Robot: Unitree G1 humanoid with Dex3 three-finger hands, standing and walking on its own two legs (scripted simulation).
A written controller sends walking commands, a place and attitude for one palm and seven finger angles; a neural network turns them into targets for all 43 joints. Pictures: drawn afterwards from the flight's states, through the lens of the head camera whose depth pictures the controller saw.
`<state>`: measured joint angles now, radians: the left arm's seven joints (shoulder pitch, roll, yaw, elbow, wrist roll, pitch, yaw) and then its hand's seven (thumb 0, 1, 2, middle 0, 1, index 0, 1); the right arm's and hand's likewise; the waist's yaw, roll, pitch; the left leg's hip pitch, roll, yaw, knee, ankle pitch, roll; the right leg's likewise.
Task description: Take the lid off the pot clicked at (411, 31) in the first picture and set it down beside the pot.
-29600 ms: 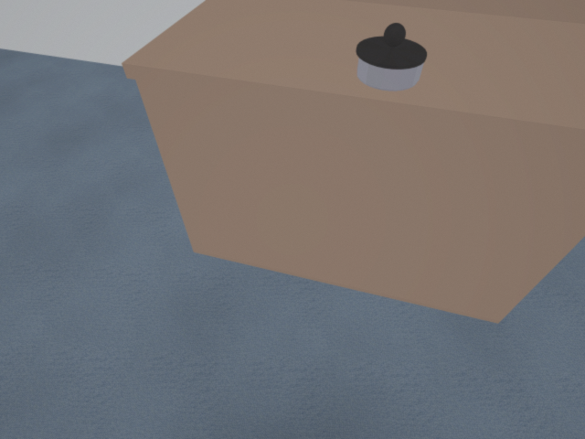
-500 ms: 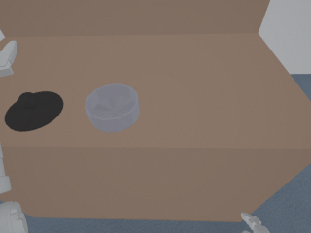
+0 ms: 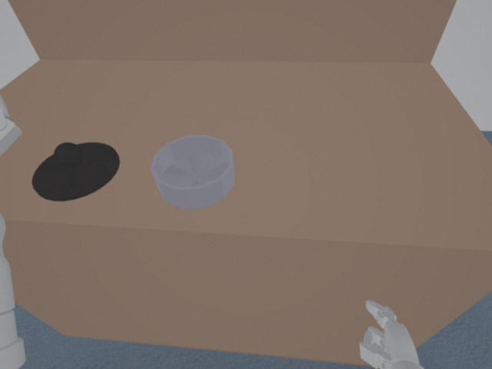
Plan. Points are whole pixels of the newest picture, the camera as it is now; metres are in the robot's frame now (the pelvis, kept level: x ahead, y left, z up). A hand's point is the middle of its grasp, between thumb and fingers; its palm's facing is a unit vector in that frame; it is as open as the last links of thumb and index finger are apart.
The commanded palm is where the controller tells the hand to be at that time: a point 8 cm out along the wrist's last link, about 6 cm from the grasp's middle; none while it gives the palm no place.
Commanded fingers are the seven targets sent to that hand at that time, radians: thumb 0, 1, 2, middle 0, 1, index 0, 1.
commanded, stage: draw the hand back to the body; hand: left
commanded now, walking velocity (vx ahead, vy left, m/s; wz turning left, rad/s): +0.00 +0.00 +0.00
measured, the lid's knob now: (68, 155) +0.43 +0.40 +0.12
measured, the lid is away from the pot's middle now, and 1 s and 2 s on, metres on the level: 0.24 0.24 0.24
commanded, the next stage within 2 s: step back with the hand held close in 0.80 s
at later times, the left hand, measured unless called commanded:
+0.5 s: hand out of the picture +0.20 +0.26 +0.29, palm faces +0.50 -0.83 -0.24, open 7.4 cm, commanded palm +0.14 +0.30 +0.29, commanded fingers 0.00 0.90 0.90 -0.20 -0.30 -0.20 -0.30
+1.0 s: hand out of the picture +0.15 +0.26 +0.30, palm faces +0.54 -0.78 -0.31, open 7.4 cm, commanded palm +0.10 +0.30 +0.28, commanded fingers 0.00 0.90 0.90 -0.20 -0.30 -0.20 -0.30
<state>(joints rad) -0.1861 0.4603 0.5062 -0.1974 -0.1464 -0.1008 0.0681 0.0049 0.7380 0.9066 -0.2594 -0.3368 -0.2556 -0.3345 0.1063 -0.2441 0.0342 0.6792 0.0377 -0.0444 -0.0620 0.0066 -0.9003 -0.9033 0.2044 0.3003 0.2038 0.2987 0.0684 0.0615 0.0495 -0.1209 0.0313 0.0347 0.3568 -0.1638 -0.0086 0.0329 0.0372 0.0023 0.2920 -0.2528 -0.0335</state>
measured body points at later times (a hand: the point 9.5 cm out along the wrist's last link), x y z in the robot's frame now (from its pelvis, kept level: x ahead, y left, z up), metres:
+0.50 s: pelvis -0.01 +0.02 +0.00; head -0.03 +0.00 +0.45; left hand +0.17 +0.30 +0.30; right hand +0.19 -0.20 -0.09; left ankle +0.02 +0.13 -0.75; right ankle -0.06 -0.10 -0.75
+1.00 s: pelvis -0.02 +0.02 +0.00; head -0.04 +0.01 +0.45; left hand +0.12 +0.30 +0.31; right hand +0.19 -0.18 -0.08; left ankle +0.02 +0.13 -0.75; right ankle -0.06 -0.10 -0.75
